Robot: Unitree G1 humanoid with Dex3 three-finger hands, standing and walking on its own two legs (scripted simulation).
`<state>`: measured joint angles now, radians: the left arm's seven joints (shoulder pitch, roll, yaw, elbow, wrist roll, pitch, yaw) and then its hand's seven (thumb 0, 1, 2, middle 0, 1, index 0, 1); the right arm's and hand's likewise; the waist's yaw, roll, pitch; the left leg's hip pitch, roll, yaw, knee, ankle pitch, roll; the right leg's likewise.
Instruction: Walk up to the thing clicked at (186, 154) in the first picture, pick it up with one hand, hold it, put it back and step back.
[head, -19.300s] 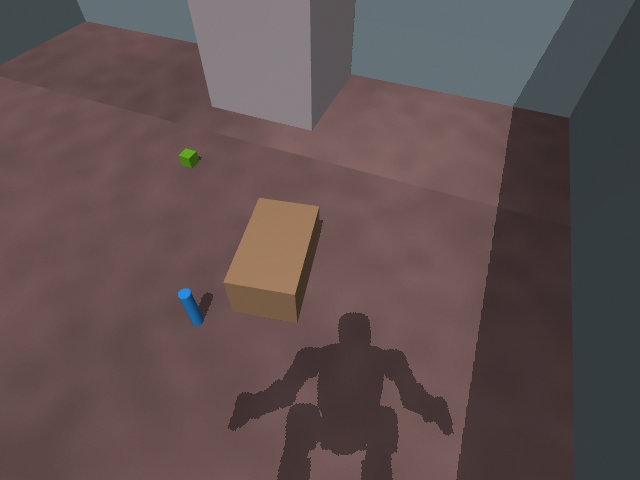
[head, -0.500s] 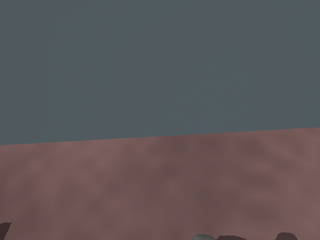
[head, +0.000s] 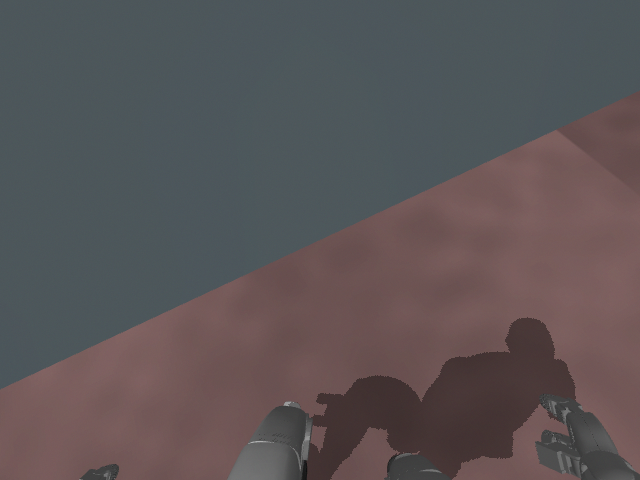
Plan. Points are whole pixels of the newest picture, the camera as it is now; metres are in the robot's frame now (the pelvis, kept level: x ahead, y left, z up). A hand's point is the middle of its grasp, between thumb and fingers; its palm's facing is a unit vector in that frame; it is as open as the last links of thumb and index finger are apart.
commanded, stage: walk up
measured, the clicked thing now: out of the picture -0.26 -1.45 -0.74
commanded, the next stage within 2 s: none
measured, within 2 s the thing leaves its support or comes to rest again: neither
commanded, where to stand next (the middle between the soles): +0.00 +0.00 m, yaw -107 degrees
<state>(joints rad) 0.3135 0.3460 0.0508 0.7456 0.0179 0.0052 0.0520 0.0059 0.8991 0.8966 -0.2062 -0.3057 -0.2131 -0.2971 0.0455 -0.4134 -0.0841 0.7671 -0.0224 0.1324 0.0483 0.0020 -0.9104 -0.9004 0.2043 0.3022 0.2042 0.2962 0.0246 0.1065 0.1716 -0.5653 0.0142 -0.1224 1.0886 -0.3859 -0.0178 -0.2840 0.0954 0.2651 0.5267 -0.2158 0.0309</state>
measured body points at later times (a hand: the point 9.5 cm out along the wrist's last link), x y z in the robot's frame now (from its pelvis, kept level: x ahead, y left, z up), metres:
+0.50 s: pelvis -0.02 +0.13 +0.00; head +0.02 +0.14 +0.45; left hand +0.18 +0.39 -0.12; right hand -0.05 -0.21 -0.07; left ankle +0.05 +0.18 -0.73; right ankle -0.12 +0.00 -0.68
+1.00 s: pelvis -0.04 +0.10 +0.00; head -0.05 +0.08 +0.45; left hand +0.24 +0.25 -0.09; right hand -0.27 -0.15 -0.11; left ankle +0.09 +0.15 -0.70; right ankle -0.14 +0.04 -0.73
